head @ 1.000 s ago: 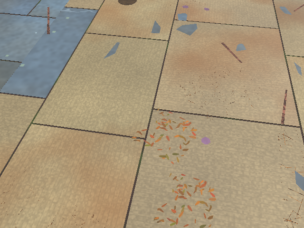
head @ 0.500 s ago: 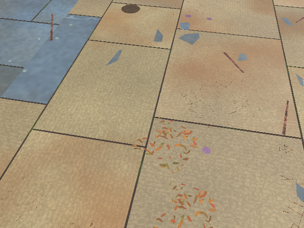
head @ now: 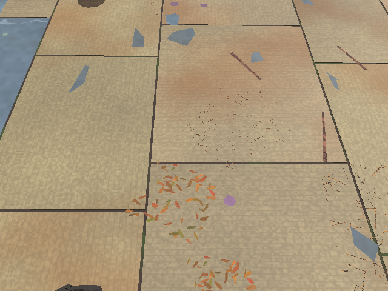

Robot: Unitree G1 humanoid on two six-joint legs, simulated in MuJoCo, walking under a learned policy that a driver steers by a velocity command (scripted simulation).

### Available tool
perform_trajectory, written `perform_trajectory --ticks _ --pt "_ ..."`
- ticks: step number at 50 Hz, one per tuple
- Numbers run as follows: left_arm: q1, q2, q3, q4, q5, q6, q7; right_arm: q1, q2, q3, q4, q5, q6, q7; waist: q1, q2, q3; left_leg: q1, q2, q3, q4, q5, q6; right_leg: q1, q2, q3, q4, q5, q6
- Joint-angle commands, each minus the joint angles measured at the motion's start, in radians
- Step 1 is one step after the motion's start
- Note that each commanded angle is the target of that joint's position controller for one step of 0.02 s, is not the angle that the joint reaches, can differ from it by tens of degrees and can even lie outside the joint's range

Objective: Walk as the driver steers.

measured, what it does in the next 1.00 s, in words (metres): walks ahead, turning right: right foot, then left foot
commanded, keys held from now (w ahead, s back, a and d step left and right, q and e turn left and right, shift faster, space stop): w+e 0.34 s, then w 0.66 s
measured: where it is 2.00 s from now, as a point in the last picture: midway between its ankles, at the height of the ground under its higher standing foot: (225, 127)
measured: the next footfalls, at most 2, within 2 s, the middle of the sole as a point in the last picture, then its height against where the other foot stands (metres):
right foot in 0.08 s outside the picture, level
left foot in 0.58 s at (171, 269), level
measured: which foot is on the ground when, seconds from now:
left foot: down 0.00-0.10, up 0.12-0.56, down 0.58-1.00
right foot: up 0.00-0.06, down 0.08-0.60, up 0.62-1.00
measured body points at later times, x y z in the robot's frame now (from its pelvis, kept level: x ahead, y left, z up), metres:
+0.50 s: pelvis +0.30 -0.03 +0.01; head +0.33 -0.05 +0.46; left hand +0.40 +0.24 -0.11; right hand +0.46 -0.31 -0.08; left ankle +0.52 +0.08 -0.70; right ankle +0.20 -0.10 -0.73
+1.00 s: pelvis +0.58 -0.08 +0.01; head +0.61 -0.09 +0.46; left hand +0.86 +0.07 -0.08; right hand +0.48 -0.34 -0.12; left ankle +0.51 +0.06 -0.73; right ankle +0.71 -0.27 -0.69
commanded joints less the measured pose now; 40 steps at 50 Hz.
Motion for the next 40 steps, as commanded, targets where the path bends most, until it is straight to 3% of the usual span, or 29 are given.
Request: perform_trajectory --ticks 1,2,3,4,5,6,7,8,9,11,13,16,18,20,23,26,27,28,29,30,31,32,33,34,35,37,40 --pt "-0.115 0.081 0.02 -0.111 0.001 -0.019 -0.021 -0.003 -0.194 -0.039 -0.046 0.002 0.007 -0.009 0.056 0.124 0.067 -0.055 0.289 -0.003 0.101 0.886 0.095 0.068 0.052 -0.055 -0.021 -0.072 -0.054" --pt "-0.053 0.107 0.034 -0.103 0.001 -0.015 -0.024 -0.013 -0.209 -0.045 -0.057 -0.001 0.018 -0.014 0.096 0.147 0.012 -0.028 0.292 0.012 0.214 1.078 0.083 0.144 0.086 -0.079 -0.006 -0.122 -0.075" --pt "0.084 0.147 0.058 -0.07 -0.002 -0.011 -0.023 -0.026 -0.218 -0.048 -0.07 -0.008 0.032 -0.02 0.165 0.159 -0.072 -0.047 0.282 0.031 0.398 1.191 0.068 0.303 0.126 -0.096 -0.012 -0.141 -0.099" --pt "0.248 0.202 0.09 -0.03 -0.005 -0.003 -0.011 -0.035 -0.22 -0.046 -0.089 -0.01 0.036 -0.024 0.246 0.135 -0.156 -0.199 0.251 0.04 0.639 1.116 0.037 0.568 0.124 -0.04 -0.047 -0.122 -0.138" --pt "0.375 0.3 0.118 -0.019 0.008 0.009 0.009 0.025 -0.143 -0.022 -0.133 -0.025 0.018 -0.013 0.228 -0.071 -0.299 -0.602 0.138 0.042 1.035 0.593 -0.018 0.974 -0.12 0.379 -0.052 -0.239 -0.268" --pt "0.361 0.286 0.106 -0.028 0.006 0.01 0.014 0.05 -0.07 0.007 -0.147 -0.013 -0.029 0.01 0.181 -0.168 -0.435 -0.853 -0.041 -0.145 1.304 -0.19 -0.032 1.123 -0.31 0.901 -0.275 -0.439 -0.401" --pt "0.338 0.217 0.088 -0.024 0.015 0.003 0.018 -0.083 -0.17 -0.024 -0.186 0.028 -0.066 0.023 0.219 -0.105 -0.324 -0.962 0.026 -0.259 1.35 -0.14 0.003 1.043 -0.266 0.818 -0.338 -0.462 -0.331" --pt "0.275 0.186 0.079 -0.032 0.016 -0.006 0.02 -0.156 -0.194 -0.028 -0.223 0.048 -0.082 0.022 0.187 -0.049 -0.184 -0.976 0.074 -0.236 1.288 -0.049 0.025 0.875 -0.229 0.655 -0.355 -0.386 -0.287" --pt "0.199 0.163 0.07 -0.05 0.017 -0.016 0.016 -0.173 -0.187 -0.032 -0.223 0.033 -0.085 0.011 0.132 0.057 -0.102 -0.923 0.113 -0.227 1.193 0.012 0.023 0.696 -0.182 0.542 -0.377 -0.269 -0.262" --pt "0.122 0.136 0.06 -0.08 0.031 -0.023 0.016 -0.133 -0.181 -0.045 -0.225 0.007 -0.056 0.0 0.058 0.038 -0.056 -0.786 0.16 -0.233 1.08 0.056 0.002 0.49 -0.114 0.422 -0.413 -0.144 -0.242" --pt "0.133 0.143 0.062 -0.078 0.021 -0.025 0.024 -0.135 -0.154 -0.045 -0.246 -0.01 -0.031 -0.003 0.041 0.013 -0.035 -0.754 0.165 -0.208 0.992 0.076 -0.035 0.384 -0.091 0.361 -0.435 -0.079 -0.253" --pt "0.194 0.185 0.074 -0.07 0.018 -0.024 0.047 -0.268 -0.142 -0.041 -0.309 -0.023 -0.02 -0.012 0.077 -0.001 0.004 -0.78 0.141 -0.18 0.769 0.253 -0.08 0.313 -0.046 0.299 -0.443 -0.065 -0.233" --pt "0.232 0.189 0.075 -0.062 0.012 -0.016 0.056 -0.344 -0.118 -0.031 -0.332 -0.019 -0.025 -0.007 0.111 -0.014 0.001 -0.737 0.109 -0.173 0.578 0.399 -0.084 0.313 -0.011 0.26 -0.419 -0.094 -0.191" --pt "0.283 0.186 0.073 -0.044 0.007 -0.013 0.06 -0.406 -0.104 -0.022 -0.35 -0.008 -0.035 0.005 0.152 -0.029 -0.014 -0.676 0.08 -0.155 0.466 0.51 -0.082 0.331 -0.018 0.256 -0.408 -0.125 -0.17" --pt "0.341 0.173 0.067 -0.014 0.004 -0.008 0.061 -0.463 -0.132 -0.024 -0.376 0.004 -0.045 0.023 0.177 -0.039 -0.01 -0.699 0.08 -0.177 0.393 0.493 -0.059 0.452 -0.071 0.311 -0.344 -0.144 -0.166" --pt "0.361 0.186 0.069 -0.004 0.015 0.004 0.064 -0.457 -0.17 -0.035 -0.394 0.005 -0.056 0.035 0.156 -0.064 -0.014 -0.695 0.069 -0.175 0.348 0.336 -0.011 0.579 -0.131 0.38 -0.259 -0.055 -0.149" --pt "0.353 0.189 0.07 -0.005 0.016 0.009 0.064 -0.414 -0.179 -0.039 -0.387 0.005 -0.059 0.034 0.127 -0.078 -0.024 -0.638 0.057 -0.158 0.324 0.297 0.011 0.595 -0.13 0.383 -0.219 0.027 -0.137" --pt "0.343 0.173 0.063 -0.01 0.018 0.01 0.062 -0.311 -0.207 -0.054 -0.361 0.001 -0.063 0.029 0.075 -0.068 -0.082 -0.492 0.047 -0.144 0.292 0.298 0.047 0.591 -0.083 0.353 -0.111 0.162 -0.116" --pt "0.332 0.135 0.045 -0.028 0.029 0.008 0.058 -0.15 -0.255 -0.07 -0.339 -0.012 -0.065 0.023 0.001 -0.014 -0.224 -0.236 0.167 -0.257 0.336 0.329 0.117 0.49 -0.026 0.297 0.127 0.118 -0.084" --pt "0.465 0.069 0.024 -0.03 0.012 -0.009 0.054 -0.009 -0.344 -0.099 -0.303 -0.017 -0.052 0.023 0.013 0.234 -0.381 0.163 0.374 -0.645 0.313 0.183 0.281 0.127 0.129 0.171 0.491 -0.198 0.001" --pt "0.461 0.107 0.024 -0.029 0.001 -0.02 0.053 0.03 -0.273 -0.086 -0.277 0.01 -0.042 0.034 -0.002 0.309 -0.372 0.198 0.438 -0.887 0.178 -0.026 0.301 -0.061 0.135 0.2 0.631 -0.603 0.012" --pt "0.357 0.188 0.045 -0.045 -0.013 -0.023 0.052 -0.034 -0.203 -0.065 -0.291 0.018 -0.038 0.033 -0.011 0.188 -0.207 0.078 0.406 -0.786 0.157 -0.127 0.249 -0.142 0.077 0.223 0.693 -0.541 0.002" --pt "0.277 0.184 0.043 -0.066 -0.006 -0.023 0.052 -0.11 -0.181 -0.054 -0.309 0.01 -0.03 0.031 0.009 0.103 -0.114 -0.06 0.363 -0.654 0.136 -0.062 0.216 -0.135 0.026 0.171 0.673 -0.456 0.002" --pt "0.237 0.168 0.043 -0.077 0.012 -0.023 0.051 -0.156 -0.161 -0.045 -0.312 0.004 -0.026 0.034 0.033 0.072 -0.036 -0.179 0.318 -0.566 0.099 0.038 0.212 -0.12 -0.006 0.146 0.602 -0.395 0.008" --pt "0.241 0.155 0.047 -0.077 0.021 -0.02 0.051 -0.18 -0.145 -0.039 -0.314 -0.005 -0.028 0.036 0.061 0.094 -0.019 -0.249 0.285 -0.503 0.075 0.125 0.2 -0.071 -0.04 0.142 0.546 -0.351 0.011" --pt "0.275 0.114 0.04 -0.065 0.021 -0.011 0.049 -0.184 -0.143 -0.038 -0.305 -0.003 -0.031 0.039 0.085 0.127 -0.026 -0.313 0.242 -0.41 0.038 0.247 0.202 -0.008 -0.052 0.113 0.491 -0.314 0.027" --pt "0.207 0.09 0.03 -0.094 0.03 -0.009 0.052 -0.153 -0.184 -0.05 -0.282 0.006 -0.032 0.033 0.077 0.106 -0.014 -0.321 0.238 -0.324 0.005 0.397 0.219 -0.041 -0.065 0.09 0.342 -0.215 0.057"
